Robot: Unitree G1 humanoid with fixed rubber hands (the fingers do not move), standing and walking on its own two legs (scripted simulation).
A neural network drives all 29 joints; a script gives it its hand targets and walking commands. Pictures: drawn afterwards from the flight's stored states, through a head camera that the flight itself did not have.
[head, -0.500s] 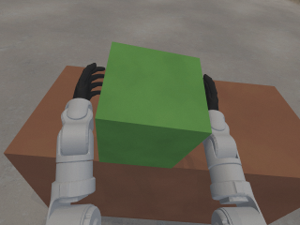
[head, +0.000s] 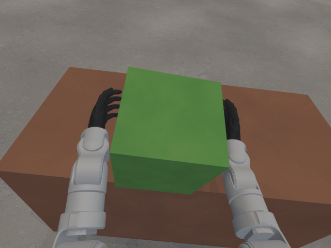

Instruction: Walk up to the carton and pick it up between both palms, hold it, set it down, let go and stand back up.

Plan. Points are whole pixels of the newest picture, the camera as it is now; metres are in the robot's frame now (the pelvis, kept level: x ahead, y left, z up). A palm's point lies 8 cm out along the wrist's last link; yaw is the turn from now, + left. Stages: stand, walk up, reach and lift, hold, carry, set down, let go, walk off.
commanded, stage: set down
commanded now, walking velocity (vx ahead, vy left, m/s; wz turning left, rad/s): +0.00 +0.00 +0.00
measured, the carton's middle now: (163, 139) +0.36 +0.00 +0.08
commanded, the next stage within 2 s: none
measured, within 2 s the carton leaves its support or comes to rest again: neither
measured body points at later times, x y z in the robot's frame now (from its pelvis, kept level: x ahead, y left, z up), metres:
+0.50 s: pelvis -0.01 +0.01 +0.00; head -0.01 +0.02 +0.45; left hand +0.39 +0.15 +0.12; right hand +0.38 -0.15 +0.11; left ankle +0.01 +0.12 -0.75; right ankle -0.04 -0.07 -0.75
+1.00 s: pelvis +0.01 +0.01 +0.00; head +0.03 +0.00 +0.45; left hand +0.42 +0.15 +0.09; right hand +0.41 -0.16 +0.08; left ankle +0.01 +0.12 -0.75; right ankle -0.04 -0.07 -0.75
